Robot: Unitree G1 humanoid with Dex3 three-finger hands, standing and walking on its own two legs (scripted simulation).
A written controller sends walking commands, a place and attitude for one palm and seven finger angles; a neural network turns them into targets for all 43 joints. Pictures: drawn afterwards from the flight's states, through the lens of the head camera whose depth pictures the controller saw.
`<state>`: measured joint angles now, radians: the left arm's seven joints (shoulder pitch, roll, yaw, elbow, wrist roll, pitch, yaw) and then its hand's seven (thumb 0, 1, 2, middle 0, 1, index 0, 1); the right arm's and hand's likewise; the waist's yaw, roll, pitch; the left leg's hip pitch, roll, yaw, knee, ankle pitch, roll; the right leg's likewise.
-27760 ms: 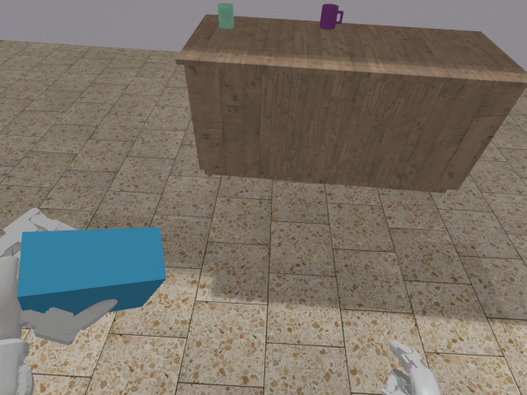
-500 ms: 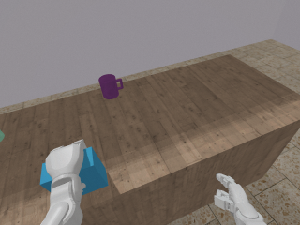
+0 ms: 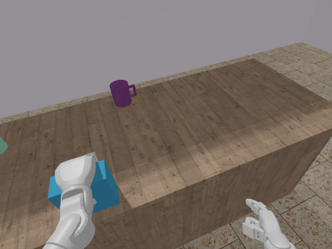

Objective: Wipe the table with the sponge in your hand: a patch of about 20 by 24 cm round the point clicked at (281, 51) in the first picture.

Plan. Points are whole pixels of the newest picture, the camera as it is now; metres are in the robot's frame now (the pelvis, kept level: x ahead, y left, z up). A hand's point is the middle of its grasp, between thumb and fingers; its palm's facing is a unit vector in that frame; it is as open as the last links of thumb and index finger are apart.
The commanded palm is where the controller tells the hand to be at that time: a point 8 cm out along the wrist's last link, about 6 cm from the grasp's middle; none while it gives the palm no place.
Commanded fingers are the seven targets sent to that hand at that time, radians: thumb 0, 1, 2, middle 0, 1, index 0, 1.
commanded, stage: slide across to the third lane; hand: left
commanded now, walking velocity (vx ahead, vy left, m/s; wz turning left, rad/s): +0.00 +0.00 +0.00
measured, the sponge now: (90, 195) +0.25 +0.25 -0.02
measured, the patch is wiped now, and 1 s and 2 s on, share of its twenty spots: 0.95 0.95 1.00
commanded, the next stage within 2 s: wipe forward along the third lane in 0.84 s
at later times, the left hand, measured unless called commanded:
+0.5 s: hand (101, 179) +0.27 +0.21 +0.03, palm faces -0.01 -0.02 -1.00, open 9.9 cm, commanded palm +0.24 +0.16 +0.08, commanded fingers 0.00 0.10 1.30 -1.20 -1.60 -1.20 -1.60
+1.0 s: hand (110, 176) +0.28 +0.19 +0.03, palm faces -0.02 -0.05 -1.00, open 9.9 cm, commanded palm +0.26 +0.17 +0.08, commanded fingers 0.00 0.10 1.30 -1.20 -1.60 -1.20 -1.60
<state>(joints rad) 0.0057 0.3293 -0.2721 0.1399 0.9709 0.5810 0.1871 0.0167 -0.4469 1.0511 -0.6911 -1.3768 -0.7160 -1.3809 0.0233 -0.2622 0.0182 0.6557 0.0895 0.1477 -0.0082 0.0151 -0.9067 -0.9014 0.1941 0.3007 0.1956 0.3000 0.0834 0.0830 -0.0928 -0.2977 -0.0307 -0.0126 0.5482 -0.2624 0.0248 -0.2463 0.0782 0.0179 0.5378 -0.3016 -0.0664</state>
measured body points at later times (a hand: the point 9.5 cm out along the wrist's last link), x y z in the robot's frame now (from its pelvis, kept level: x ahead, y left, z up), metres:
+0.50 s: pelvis -0.01 +0.00 -0.01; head -0.03 -0.05 +0.44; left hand +0.27 +0.21 +0.09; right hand +0.26 -0.17 -0.08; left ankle +0.02 +0.11 -0.73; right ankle -0.01 -0.08 -0.73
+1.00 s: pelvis -0.02 -0.02 +0.00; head -0.05 -0.06 +0.44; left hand +0.28 +0.19 +0.09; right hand +0.22 -0.23 -0.09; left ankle +0.02 +0.11 -0.73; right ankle -0.01 -0.08 -0.73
